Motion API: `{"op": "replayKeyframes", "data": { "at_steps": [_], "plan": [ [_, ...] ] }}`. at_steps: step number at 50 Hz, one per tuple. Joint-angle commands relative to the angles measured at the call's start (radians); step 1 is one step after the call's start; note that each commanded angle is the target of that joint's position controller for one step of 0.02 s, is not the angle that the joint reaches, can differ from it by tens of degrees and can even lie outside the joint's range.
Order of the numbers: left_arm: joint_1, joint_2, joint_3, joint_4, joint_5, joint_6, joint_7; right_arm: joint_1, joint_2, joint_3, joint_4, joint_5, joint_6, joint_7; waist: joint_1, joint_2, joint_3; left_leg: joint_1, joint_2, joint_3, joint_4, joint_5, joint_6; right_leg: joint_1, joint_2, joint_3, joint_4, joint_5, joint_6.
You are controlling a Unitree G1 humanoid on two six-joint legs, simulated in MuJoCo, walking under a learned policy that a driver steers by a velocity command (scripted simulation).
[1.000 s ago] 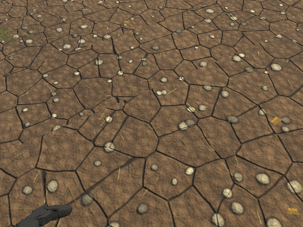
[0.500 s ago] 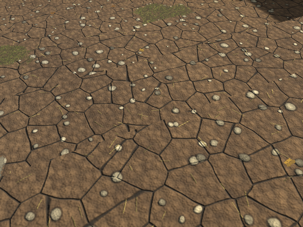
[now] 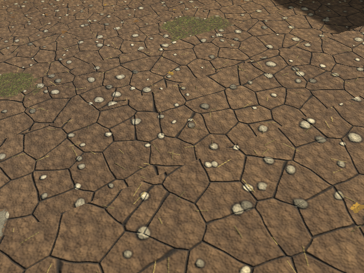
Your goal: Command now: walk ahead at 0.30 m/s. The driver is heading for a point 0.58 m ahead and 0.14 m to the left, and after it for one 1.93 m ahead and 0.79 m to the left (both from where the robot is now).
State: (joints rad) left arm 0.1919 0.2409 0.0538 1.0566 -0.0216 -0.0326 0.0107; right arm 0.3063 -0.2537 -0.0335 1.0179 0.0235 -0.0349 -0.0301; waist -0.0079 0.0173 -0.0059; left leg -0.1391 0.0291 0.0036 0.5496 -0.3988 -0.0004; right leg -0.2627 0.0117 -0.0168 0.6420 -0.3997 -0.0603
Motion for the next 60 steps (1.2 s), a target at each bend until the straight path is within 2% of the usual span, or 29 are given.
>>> {"op": "replayKeyframes", "data": {
  "at_steps": [1,2,3,4,6,9,15,20,22,24,25,26,27,28,29,31,34,37,41,45,48,50,51,52,53,54,55,57,60],
  "plan": [
    [-0.001,0.062,0.013,-0.028,-0.012,-0.05,-0.018,-0.06,-0.165,-0.036,-0.056,0.006,-0.026,0.006,0.057,0.132,0.16,-0.163,0.222,-0.295,-0.27,-0.185,0.168,0.005,-0.004,-0.023,-0.115,0.009,-0.036],
    [0.109,0.091,0.026,0.019,-0.012,-0.05,-0.017,-0.118,-0.144,-0.03,-0.081,0.005,-0.027,0.011,0.104,0.08,0.129,-0.261,0.151,-0.193,-0.164,-0.061,0.124,0.178,-0.018,0.029,-0.186,0.063,-0.046],
    [0.233,0.183,0.054,0.058,-0.012,-0.054,-0.016,-0.17,-0.082,-0.013,-0.125,0.001,-0.039,0.013,0.14,-0.148,0.094,-0.416,-0.004,0.008,0.149,0.069,0.038,0.329,-0.156,0.308,-0.316,-0.029,-0.122],
    [0.336,0.253,0.067,0.072,-0.005,-0.062,-0.027,-0.182,-0.078,-0.013,-0.156,-0.002,-0.058,0.007,0.17,-0.315,0.034,-0.59,-0.074,0.014,0.45,-0.108,0.002,0.476,-0.345,0.667,-0.44,0.034,-0.239],
    [0.231,0.127,0.024,0.038,0.014,-0.087,-0.031,-0.147,-0.105,-0.024,-0.141,0.03,-0.079,0.023,0.091,-0.133,0.062,-0.717,0.005,-0.106,0.672,-0.083,0.046,0.478,-0.349,0.566,-0.407,0.173,-0.215],
    [0.194,0.07,-0.005,0.024,0.013,-0.077,-0.032,-0.173,-0.099,-0.036,-0.142,0.009,-0.081,0.04,0.056,-0.085,0.079,-0.698,0.087,-0.053,0.579,0.119,0.057,0.411,-0.265,0.313,-0.438,0.385,-0.136],
    [0.221,0.132,-0.007,0.01,0.023,-0.054,0.008,-0.367,-0.016,-0.005,-0.221,0.0,-0.059,0.056,0.079,-0.089,0.134,-0.522,0.042,0.046,0.162,0.348,-0.006,0.203,-0.191,0.123,-0.541,0.45,-0.125],
    [0.278,0.142,0.005,0.032,0.0,-0.053,0.01,-0.44,-0.061,-0.011,-0.261,0.011,-0.056,0.07,0.063,-0.104,0.159,-0.448,0.02,0.029,-0.002,0.416,0.045,0.286,-0.252,0.092,-0.539,0.514,-0.107],
    [0.254,0.165,0.016,0.022,0.006,-0.043,0.01,-0.373,-0.099,-0.029,-0.25,0.007,-0.06,0.073,0.008,-0.117,0.091,-0.342,-0.013,0.043,-0.008,0.376,0.079,0.35,-0.267,0.069,-0.43,0.784,-0.083],
    [0.227,0.16,0.015,0.008,0.017,-0.024,0.011,-0.116,-0.161,-0.07,-0.174,0.009,-0.054,0.065,-0.125,-0.126,-0.075,-0.011,-0.068,0.08,0.005,0.341,0.126,0.302,-0.215,0.02,-0.115,1.029,-0.044],
    [0.237,0.128,0.001,-0.011,0.032,-0.019,0.009,0.056,-0.211,-0.087,-0.135,0.001,-0.049,0.056,-0.181,-0.049,-0.191,0.286,0.084,-0.099,0.022,0.275,0.178,0.078,-0.168,0.002,0.184,0.772,-0.018],
    [0.381,-0.036,-0.041,-0.016,0.027,-0.038,-0.005,0.129,-0.279,-0.096,-0.107,-0.013,-0.049,0.063,-0.093,0.248,-0.37,0.579,0.345,-0.631,-0.14,-0.026,0.354,-0.266,0.04,0.019,0.577,0.025,0.043],
    [0.303,0.049,-0.022,-0.014,0.003,-0.069,-0.013,0.093,-0.185,-0.069,-0.108,-0.006,-0.053,0.067,-0.12,0.187,-0.325,0.52,0.34,-0.786,-0.291,-0.141,0.331,-0.377,0.027,0.156,0.72,-0.142,0.021],
    [0.266,0.08,-0.011,-0.032,0.139,-0.091,-0.067,0.11,-0.046,-0.018,-0.093,-0.123,-0.08,0.054,-0.112,0.13,-0.069,0.318,0.242,-0.617,-0.322,-0.362,0.261,-0.46,0.025,0.218,0.721,0.005,-0.056],
    [0.181,0.096,-0.001,-0.048,0.143,-0.103,-0.07,0.004,-0.028,-0.016,-0.089,-0.113,-0.089,0.051,-0.078,0.093,0.065,0.163,0.232,-0.5,-0.347,-0.196,0.272,-0.492,-0.034,0.158,0.7,0.054,-0.07],
    [0.155,0.004,-0.032,-0.084,0.136,-0.099,-0.063,-0.072,0.018,0.004,-0.078,-0.09,-0.083,0.032,-0.005,0.004,0.015,0.003,0.218,-0.361,-0.377,0.056,0.264,-0.356,-0.113,0.161,0.612,0.148,-0.086],
    [0.141,0.006,-0.038,-0.105,0.117,-0.064,-0.065,-0.083,0.012,0.004,-0.078,-0.089,-0.097,0.036,0.029,0.021,0.024,-0.093,0.191,-0.263,-0.442,0.128,0.271,-0.363,-0.146,0.134,0.543,0.146,-0.057],
    [0.037,0.017,-0.046,-0.154,0.124,-0.048,-0.061,-0.024,0.009,0.008,-0.072,-0.119,-0.116,0.051,0.01,-0.004,0.044,-0.12,0.172,-0.17,-0.458,0.261,0.287,-0.438,-0.172,0.1,0.357,0.333,-0.026],
    [-0.114,-0.005,-0.058,-0.211,0.11,-0.029,-0.066,0.112,-0.016,0.008,-0.04,-0.096,-0.099,0.104,-0.036,0.027,0.045,-0.207,0.108,-0.091,-0.411,0.437,0.286,-0.265,-0.106,0.009,0.086,0.503,0.033],
    [-0.222,0.034,-0.046,-0.253,0.105,-0.022,-0.05,0.226,-0.036,-0.007,-0.007,-0.09,-0.087,0.126,-0.058,0.031,0.056,0.042,0.187,-0.188,-0.343,0.509,0.287,-0.336,-0.085,0.036,-0.073,0.414,0.03],
    [-0.288,0.047,-0.039,-0.277,0.088,-0.033,-0.034,0.22,-0.053,-0.025,-0.004,-0.088,-0.072,0.114,-0.048,0.044,0.043,0.173,0.222,-0.235,-0.282,0.578,0.249,-0.293,-0.073,0.027,-0.176,0.34,-0.007],
    [-0.171,0.116,-0.008,-0.248,0.052,-0.057,-0.023,0.188,-0.064,-0.036,-0.018,-0.097,-0.07,0.104,0.023,0.051,-0.05,0.055,0.142,-0.193,-0.142,0.76,0.174,0.05,-0.051,-0.001,-0.162,0.431,-0.083],
    [0.008,0.176,0.008,-0.211,0.046,-0.074,-0.017,0.191,0.007,-0.016,-0.049,-0.102,-0.081,0.098,0.074,-0.065,-0.252,-0.12,0.027,-0.116,0.123,0.616,0.094,0.426,-0.171,0.093,-0.072,0.639,-0.223],
    [0.255,0.185,0.007,-0.168,0.047,-0.072,-0.006,0.27,0.118,0.023,-0.095,-0.111,-0.099,0.102,0.128,-0.314,-0.507,-0.499,-0.143,-0.062,0.441,-0.019,0.013,0.894,-0.466,0.572,-0.24,0.508,-0.453],
    [0.324,0.137,0.011,-0.117,0.082,-0.075,0.005,0.127,0.013,-0.014,-0.082,-0.085,-0.094,0.107,0.184,-0.152,-0.281,-0.667,-0.06,-0.126,0.645,-0.154,0.046,0.721,-0.458,0.635,-0.357,0.222,-0.317],
    [0.217,0.128,0.015,-0.128,0.075,-0.083,0.009,0.081,0.01,-0.023,-0.083,-0.076,-0.089,0.091,0.133,-0.102,-0.072,-0.68,0.004,-0.133,0.706,-0.053,0.075,0.467,-0.418,0.482,-0.404,0.05,-0.226],
    [0.125,0.065,-0.003,-0.147,0.066,-0.079,0.016,0.081,0.0,-0.029,-0.065,-0.082,-0.084,0.072,0.087,-0.093,-0.012,-0.635,0.049,-0.118,0.672,0.023,0.084,0.322,-0.379,0.376,-0.456,0.06,-0.195],
    [0.081,-0.028,-0.031,-0.159,0.066,-0.076,0.019,0.064,0.065,-0.015,-0.062,-0.109,-0.075,0.072,0.036,-0.071,-0.006,-0.548,0.088,-0.119,0.616,0.129,0.099,0.231,-0.332,0.212,-0.502,0.273,-0.172],
    [0.117,-0.032,-0.025,-0.138,0.092,-0.088,0.018,0.016,0.083,-0.014,-0.066,-0.082,-0.07,0.103,0.023,-0.062,0.004,-0.563,0.1,-0.096,0.524,0.204,0.092,0.225,-0.297,0.043,-0.545,0.42,-0.169]
  ]
}}
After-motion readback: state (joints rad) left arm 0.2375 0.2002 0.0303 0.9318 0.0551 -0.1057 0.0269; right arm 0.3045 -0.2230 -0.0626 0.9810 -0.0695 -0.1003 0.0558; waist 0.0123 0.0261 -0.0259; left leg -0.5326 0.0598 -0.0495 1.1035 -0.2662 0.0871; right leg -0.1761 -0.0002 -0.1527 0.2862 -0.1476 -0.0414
